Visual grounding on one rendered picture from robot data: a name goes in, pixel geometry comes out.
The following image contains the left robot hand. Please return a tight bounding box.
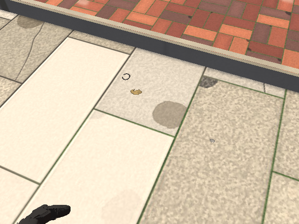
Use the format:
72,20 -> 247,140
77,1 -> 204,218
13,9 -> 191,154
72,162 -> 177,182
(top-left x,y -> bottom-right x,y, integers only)
17,204 -> 71,224

